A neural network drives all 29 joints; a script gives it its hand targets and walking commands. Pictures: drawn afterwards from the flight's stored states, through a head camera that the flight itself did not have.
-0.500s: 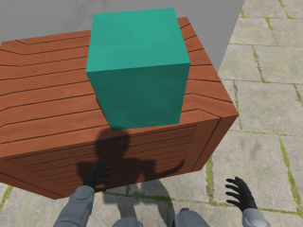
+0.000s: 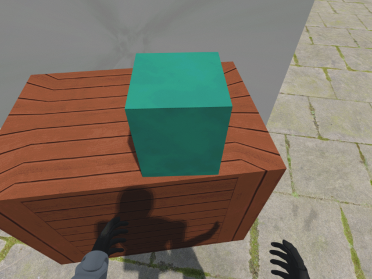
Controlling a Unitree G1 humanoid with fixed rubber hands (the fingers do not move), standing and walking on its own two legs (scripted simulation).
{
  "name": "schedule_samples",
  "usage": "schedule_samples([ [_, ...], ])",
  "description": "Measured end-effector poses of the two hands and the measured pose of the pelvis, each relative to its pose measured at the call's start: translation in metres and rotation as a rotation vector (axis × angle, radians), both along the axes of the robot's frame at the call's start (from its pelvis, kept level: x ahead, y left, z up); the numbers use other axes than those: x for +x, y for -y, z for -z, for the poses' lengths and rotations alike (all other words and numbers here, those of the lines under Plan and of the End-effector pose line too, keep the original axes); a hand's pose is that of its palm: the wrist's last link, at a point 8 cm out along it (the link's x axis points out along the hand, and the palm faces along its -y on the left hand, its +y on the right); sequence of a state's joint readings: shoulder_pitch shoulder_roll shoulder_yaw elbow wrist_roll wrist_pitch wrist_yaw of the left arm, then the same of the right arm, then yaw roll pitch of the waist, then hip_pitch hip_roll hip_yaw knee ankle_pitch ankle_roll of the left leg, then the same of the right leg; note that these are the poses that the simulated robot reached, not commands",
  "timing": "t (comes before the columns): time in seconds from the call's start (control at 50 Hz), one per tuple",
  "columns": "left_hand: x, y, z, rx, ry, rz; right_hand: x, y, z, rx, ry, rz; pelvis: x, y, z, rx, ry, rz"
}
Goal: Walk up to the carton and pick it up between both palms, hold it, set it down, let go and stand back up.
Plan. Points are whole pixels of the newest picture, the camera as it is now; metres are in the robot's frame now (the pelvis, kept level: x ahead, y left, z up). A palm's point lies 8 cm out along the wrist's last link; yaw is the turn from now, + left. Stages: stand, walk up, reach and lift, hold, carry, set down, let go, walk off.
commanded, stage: reach and lift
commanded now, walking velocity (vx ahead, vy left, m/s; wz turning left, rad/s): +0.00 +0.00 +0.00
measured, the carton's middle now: (179, 116) +0.52 +0.05 +0.03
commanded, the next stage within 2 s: none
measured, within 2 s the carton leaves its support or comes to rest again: neither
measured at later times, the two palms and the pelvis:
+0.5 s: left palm (97, 229) +0.23 +0.22 -0.04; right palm (288, 236) +0.22 -0.20 -0.05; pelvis +0.02 +0.01 +0.00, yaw +1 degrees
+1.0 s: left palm (100, 202) +0.28 +0.22 -0.01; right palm (284, 200) +0.29 -0.20 -0.01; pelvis +0.01 +0.02 +0.00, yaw +0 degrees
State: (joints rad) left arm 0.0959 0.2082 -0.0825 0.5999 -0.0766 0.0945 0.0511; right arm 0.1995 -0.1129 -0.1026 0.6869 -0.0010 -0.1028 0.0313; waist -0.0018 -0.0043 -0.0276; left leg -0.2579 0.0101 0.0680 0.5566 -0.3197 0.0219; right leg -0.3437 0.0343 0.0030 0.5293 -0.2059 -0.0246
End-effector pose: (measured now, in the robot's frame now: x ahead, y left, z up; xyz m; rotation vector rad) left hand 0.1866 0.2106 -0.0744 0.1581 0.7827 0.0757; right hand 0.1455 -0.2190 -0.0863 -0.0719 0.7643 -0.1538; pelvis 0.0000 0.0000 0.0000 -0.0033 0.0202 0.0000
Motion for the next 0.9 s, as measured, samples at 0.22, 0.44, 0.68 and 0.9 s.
schedule_samples([
  [0.22,0.016,0.000,-0.010,-0.029,0.112,-0.031,0.030,-0.013,-0.015,0.013,0.112,-0.040,0.008,0.002,-0.001,0.000,-0.012,-0.002],
  [0.44,0.032,-0.010,-0.026,-0.041,0.241,-0.056,0.068,-0.017,-0.036,0.019,0.224,-0.047,0.016,-0.003,-0.003,-0.010,-0.014,-0.016],
  [0.68,0.062,-0.010,-0.046,-0.077,0.413,-0.060,0.102,-0.015,-0.059,0.025,0.348,-0.052,0.016,-0.012,-0.004,-0.015,-0.026,-0.014],
  [0.9,0.079,-0.012,-0.053,-0.085,0.490,-0.081,0.131,-0.021,-0.071,0.036,0.426,-0.080,0.010,-0.017,-0.003,-0.013,-0.064,-0.007],
])
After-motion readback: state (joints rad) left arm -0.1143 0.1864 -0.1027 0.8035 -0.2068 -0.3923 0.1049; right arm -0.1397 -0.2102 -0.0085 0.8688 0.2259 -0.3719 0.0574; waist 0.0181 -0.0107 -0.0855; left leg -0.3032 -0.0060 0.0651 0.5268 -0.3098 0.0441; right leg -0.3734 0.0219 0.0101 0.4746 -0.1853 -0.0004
